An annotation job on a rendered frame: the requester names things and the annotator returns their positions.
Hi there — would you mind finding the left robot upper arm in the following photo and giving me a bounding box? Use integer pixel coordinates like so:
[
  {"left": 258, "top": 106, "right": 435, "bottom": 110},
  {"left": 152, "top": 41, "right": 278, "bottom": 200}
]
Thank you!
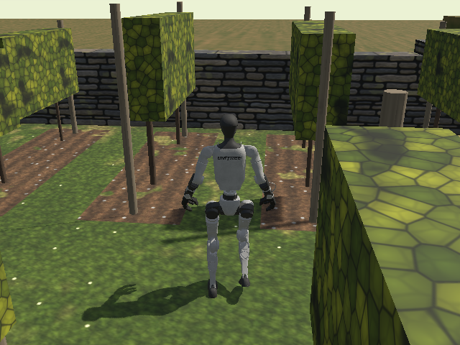
[{"left": 192, "top": 145, "right": 214, "bottom": 185}]

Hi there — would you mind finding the left robot forearm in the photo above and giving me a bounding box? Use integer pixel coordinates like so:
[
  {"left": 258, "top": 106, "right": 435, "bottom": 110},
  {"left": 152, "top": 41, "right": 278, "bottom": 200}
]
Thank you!
[{"left": 184, "top": 173, "right": 199, "bottom": 199}]

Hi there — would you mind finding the right robot hand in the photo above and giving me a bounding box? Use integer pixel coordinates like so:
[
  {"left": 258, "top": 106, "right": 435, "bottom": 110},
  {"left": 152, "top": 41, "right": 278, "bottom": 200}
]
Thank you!
[{"left": 259, "top": 196, "right": 276, "bottom": 211}]

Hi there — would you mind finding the left robot hand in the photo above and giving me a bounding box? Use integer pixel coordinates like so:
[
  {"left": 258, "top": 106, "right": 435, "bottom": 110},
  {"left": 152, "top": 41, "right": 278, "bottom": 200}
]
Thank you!
[{"left": 182, "top": 196, "right": 198, "bottom": 211}]

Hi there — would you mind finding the right robot forearm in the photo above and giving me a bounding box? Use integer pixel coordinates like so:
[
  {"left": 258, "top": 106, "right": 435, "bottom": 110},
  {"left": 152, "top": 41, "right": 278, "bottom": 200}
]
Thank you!
[{"left": 259, "top": 174, "right": 274, "bottom": 199}]

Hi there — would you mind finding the right robot upper arm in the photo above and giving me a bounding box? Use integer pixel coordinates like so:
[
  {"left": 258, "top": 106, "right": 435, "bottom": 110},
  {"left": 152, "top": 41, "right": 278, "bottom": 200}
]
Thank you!
[{"left": 244, "top": 145, "right": 266, "bottom": 185}]

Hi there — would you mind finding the left robot shin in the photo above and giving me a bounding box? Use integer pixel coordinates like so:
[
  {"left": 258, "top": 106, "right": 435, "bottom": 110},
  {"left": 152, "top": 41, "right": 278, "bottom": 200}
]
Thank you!
[{"left": 207, "top": 240, "right": 218, "bottom": 288}]

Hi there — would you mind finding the right robot thigh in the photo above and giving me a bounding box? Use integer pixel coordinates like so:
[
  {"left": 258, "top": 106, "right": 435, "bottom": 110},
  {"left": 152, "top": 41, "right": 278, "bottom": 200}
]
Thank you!
[{"left": 236, "top": 200, "right": 254, "bottom": 242}]

